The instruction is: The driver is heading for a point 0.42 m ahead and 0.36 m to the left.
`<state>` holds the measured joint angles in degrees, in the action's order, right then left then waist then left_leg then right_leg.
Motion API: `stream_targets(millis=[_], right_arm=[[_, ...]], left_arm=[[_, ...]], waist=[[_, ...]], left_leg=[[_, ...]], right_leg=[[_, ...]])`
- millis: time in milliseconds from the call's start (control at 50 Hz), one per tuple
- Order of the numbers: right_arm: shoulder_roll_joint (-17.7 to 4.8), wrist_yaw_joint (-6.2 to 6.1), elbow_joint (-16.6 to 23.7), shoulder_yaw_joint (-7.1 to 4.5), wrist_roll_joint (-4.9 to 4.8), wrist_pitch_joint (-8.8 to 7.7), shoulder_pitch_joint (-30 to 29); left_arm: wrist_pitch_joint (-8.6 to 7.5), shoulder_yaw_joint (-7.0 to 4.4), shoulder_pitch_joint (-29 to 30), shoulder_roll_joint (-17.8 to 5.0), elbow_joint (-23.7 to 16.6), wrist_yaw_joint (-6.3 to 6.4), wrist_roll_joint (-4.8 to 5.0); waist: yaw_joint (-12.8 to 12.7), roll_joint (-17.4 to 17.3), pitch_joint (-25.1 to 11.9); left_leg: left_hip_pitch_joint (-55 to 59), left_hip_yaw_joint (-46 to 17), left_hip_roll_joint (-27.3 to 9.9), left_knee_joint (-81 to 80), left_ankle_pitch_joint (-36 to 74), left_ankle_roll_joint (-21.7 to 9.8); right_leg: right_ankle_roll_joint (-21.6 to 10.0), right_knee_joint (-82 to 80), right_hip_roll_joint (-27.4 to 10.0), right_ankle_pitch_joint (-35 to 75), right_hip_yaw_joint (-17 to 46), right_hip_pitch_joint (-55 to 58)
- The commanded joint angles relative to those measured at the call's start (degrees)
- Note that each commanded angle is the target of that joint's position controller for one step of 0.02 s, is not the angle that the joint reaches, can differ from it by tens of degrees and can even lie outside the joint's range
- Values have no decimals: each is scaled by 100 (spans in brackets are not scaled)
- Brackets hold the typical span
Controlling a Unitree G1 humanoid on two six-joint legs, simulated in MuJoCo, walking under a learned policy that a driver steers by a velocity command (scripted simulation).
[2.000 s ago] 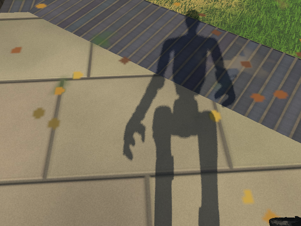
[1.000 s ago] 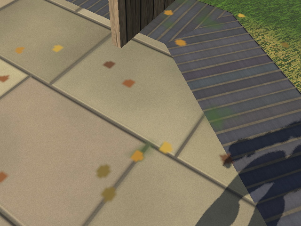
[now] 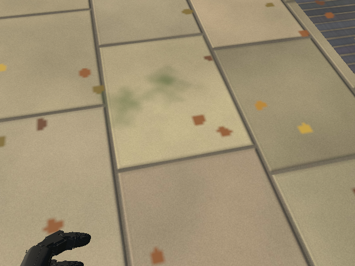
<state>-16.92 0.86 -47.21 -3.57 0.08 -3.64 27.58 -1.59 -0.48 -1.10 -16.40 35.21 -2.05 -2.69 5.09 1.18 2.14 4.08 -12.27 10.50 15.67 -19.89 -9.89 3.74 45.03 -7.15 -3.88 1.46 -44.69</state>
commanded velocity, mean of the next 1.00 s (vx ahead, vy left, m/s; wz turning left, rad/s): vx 0.89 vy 0.00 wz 1.00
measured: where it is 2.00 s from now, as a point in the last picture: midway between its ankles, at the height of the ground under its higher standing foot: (71, 163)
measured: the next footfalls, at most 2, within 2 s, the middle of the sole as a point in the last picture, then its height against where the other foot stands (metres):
right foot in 0.12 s outside the picture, level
left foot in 0.58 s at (109, 208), level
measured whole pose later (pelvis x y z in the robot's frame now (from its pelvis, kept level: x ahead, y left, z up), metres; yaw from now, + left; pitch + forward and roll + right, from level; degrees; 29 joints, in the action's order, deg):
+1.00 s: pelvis +0.86 +0.31 -0.03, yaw +59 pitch +1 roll +0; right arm -20.5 -0.6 -47.2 -5.4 -1.0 -1.7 23.7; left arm -4.3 0.8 -0.4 -15.4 32.5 1.1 -2.5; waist 6.3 -0.2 6.0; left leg -8.7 -13.5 13.1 58.8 -30.4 -4.6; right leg 0.0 32.5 -0.6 -2.2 1.0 -31.0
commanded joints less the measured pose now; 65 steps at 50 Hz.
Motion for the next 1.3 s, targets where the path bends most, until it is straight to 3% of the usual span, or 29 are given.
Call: stream_targets(millis=[20,80,100,120,140,160,180,220,300,440,500,540,560,580,600,620,680,740,780,860,900,940,960,980,1000,1020,1060,1120,1300], right_arm=[[-1078,-74,275,-282,-78,-148,-196],[-1425,-128,270,-348,-76,-146,-542],[-1645,-88,296,-395,8,-159,-814],[-1443,-52,333,-346,106,-213,-1129],[-294,-44,521,-71,53,-249,-906],[-311,-80,801,53,-204,-218,-337],[-776,-123,561,9,5,-121,-711],[-831,39,500,-17,243,6,-1501],[-194,312,1044,176,211,309,-2001],[-167,546,1633,332,200,320,-3435],[-324,480,1419,271,168,256,-3150],[-708,329,981,85,135,229,-1576],[-996,215,553,-95,128,220,-260],[-1256,60,390,-335,-45,297,-57],[-1924,13,688,-419,151,393,-939],[-1918,-36,873,-455,233,471,-456],[-1322,-158,529,-347,98,216,-864],[-929,-147,551,-173,18,-37,-1068],[-987,-115,504,-189,41,-112,-951],[-1060,-42,255,-288,-42,14,-539],[-1086,-73,195,-315,-57,70,-401],[-1282,-97,349,-379,-37,52,-842],[-1006,-96,469,-319,-91,18,-994],[-361,-177,756,-179,-130,39,-843],[-631,-294,844,-195,-234,122,283],[-904,-303,687,-230,-29,206,19],[-867,-122,811,-275,154,404,-798],[-438,89,1015,-164,184,664,-1051],[-378,179,1323,29,127,652,-1768]], left_arm=[[-112,-96,745,-475,-597,-9,78],[-136,-245,-395,-842,-334,147,147],[-135,-398,-1495,-1159,-102,280,218],[-118,-547,-2834,-1419,225,435,190],[-177,-637,-3438,-1735,374,519,-91],[-196,-661,-2553,-1826,196,396,-154],[-180,-576,-1711,-1131,12,336,-97],[-175,-424,-1830,-532,296,274,-63],[-421,-316,-2013,-276,935,158,100],[-601,-352,-2166,-620,1262,179,115],[-453,-431,-2515,-1078,1277,282,147],[-244,-525,-2224,-1468,1151,347,120],[-163,-527,-1923,-1460,991,332,100],[-134,-541,-1759,-1316,894,259,98],[-194,-349,-2348,-543,398,153,33],[-345,-331,-1755,-854,-10,181,133],[-403,-211,-1198,-709,9,239,-18],[-75,-172,-1317,-623,7,197,-176],[-76,-98,-537,-454,-343,160,-81],[-162,31,-106,-190,-503,136,69],[-160,-29,-292,-396,-490,214,92],[-206,-196,-1334,-846,-236,367,110],[-270,-293,-2236,-1121,38,422,51],[-288,-306,-2716,-1347,59,434,-11],[-230,-351,-2492,-1336,-56,336,-31],[-171,-374,-1681,-1039,-295,395,41],[-97,-96,-1108,-223,-259,424,34],[-130,-199,-1364,-560,115,375,110],[-25,-374,-1097,-942,285,176,178]], waist=[[-122,-361,286],[-729,-411,-588],[-1396,-479,-1140],[-2080,-408,-1628],[-1846,1227,-2120],[-1032,2536,-2671],[-980,1383,-1743],[-1081,-44,-538],[-563,188,138],[-479,-48,793],[-254,287,300],[625,589,-571],[1129,521,-1141],[1054,-281,-1194],[-178,-1466,-1268],[281,-638,-2161],[-431,504,-198],[-826,332,26],[-692,285,484],[-291,-96,-37],[-306,-279,-332],[-1001,-327,-822],[-1403,-141,-1203],[-1285,938,-1877],[-678,1251,-3206],[-709,918,-3104],[-571,388,-1550],[-481,554,-655],[-381,882,-707]], left_leg=[[-963,-1157,-1327,-555,3930,-505],[-844,-1083,-1221,783,6141,-19],[-1206,-1091,-1186,2079,6318,89],[-1934,-881,-887,3646,5659,158],[-3414,-355,-205,6011,553,205],[-4312,95,-139,6880,-619,236],[-4470,273,-679,6839,124,195],[-4231,538,-1156,6377,528,255],[-4793,594,-1660,6155,526,328],[-4247,1885,-1336,3488,2088,117],[-3300,2431,-671,2881,1782,-137],[-1657,2270,-346,2858,1139,-333],[-123,1924,-297,2480,967,-537],[1025,1180,-488,1972,554,-652],[2049,-1665,-1989,1727,935,-1387],[2444,-3287,-2382,610,-169,-1921],[-204,-2226,-1841,-178,560,-1213],[-1815,-1538,-1340,-296,1173,-1216],[-2427,-1254,-1149,-303,3114,-1093],[-2474,-579,-506,501,4728,-221],[-2171,-896,-435,1166,4939,132],[-2066,-1016,-304,2883,4750,498],[-2515,-664,-81,4318,3241,703],[-3424,238,442,6234,-2082,768],[-3846,195,78,7490,-1950,938],[-3958,437,-331,7563,-1033,944],[-4174,691,-731,6811,-485,1077],[-3697,794,-883,5815,-551,1117],[-2020,1222,-845,2477,533,846]], right_leg=[[-196,-823,503,847,-241,1163],[-397,-1236,973,318,-165,3466],[-424,-1062,883,-154,-164,4723],[-478,-973,504,-976,24,6085],[-741,-1413,-1056,-3112,1840,7303],[-1110,-2796,-2049,-3858,4944,7209],[-1167,-3006,-1687,-4530,4400,6178],[-1070,-2858,-1243,-2379,2446,4706],[-967,-3441,-1215,-1359,1003,3863],[-534,-4057,-443,1780,-1735,3715],[-451,-3108,-573,5552,-1949,4672],[-522,-1004,-844,6813,-1831,4672],[-569,693,-884,6272,-1669,3974],[-404,2831,-80,2038,-1627,2601],[-78,4916,639,-2612,-1217,231],[-114,5223,738,-2330,7,-417],[-142,3443,27,-1871,219,26],[127,2331,-203,-2236,175,872],[220,1328,-127,-1510,-118,1015],[-145,-603,709,846,-486,2509],[-238,-1189,1063,922,-313,3255],[-316,-1836,1014,1301,4,4418],[-455,-1947,312,2159,393,5460],[-733,-1200,-1623,5569,1648,6515],[-1637,-933,-2830,6321,2987,7116],[-1890,-1457,-2464,4371,3046,6392],[-1503,-1994,-1445,2430,1508,4844],[-1471,-2465,-1161,2881,567,3483],[-1088,-2376,-951,1404,-541,2731]])
Keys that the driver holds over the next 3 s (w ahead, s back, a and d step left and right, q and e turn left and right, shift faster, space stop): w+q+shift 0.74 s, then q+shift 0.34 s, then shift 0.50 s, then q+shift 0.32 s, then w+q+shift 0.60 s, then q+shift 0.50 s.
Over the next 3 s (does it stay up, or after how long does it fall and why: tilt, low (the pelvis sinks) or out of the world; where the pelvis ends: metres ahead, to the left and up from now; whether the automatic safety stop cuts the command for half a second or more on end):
stays up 0.60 0.88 -0.03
